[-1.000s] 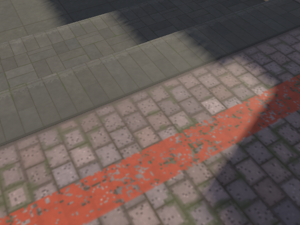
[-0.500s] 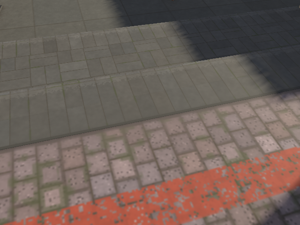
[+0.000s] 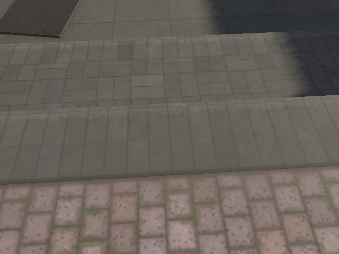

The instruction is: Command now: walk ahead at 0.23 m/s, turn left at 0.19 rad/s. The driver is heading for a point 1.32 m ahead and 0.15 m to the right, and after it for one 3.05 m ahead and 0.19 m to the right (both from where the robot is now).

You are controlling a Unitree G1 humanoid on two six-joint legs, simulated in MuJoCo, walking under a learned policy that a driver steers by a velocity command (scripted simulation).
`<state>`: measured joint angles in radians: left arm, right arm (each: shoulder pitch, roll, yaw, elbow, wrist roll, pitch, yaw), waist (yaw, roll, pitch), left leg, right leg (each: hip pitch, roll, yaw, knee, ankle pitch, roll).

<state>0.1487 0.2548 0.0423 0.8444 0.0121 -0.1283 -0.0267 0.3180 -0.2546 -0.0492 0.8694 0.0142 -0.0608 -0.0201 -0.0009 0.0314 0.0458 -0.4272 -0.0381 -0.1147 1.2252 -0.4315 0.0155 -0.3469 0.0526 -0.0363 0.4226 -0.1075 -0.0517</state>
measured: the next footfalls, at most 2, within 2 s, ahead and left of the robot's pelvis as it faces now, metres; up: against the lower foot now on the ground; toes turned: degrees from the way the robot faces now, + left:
left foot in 0.26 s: +0.19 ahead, +0.14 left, +0.00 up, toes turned -1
left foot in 1.02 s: +0.50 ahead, +0.15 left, +0.00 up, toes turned +2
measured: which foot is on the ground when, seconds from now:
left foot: up 0.00-0.24, down 0.26-0.58, up 0.60-1.00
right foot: down 0.00-1.00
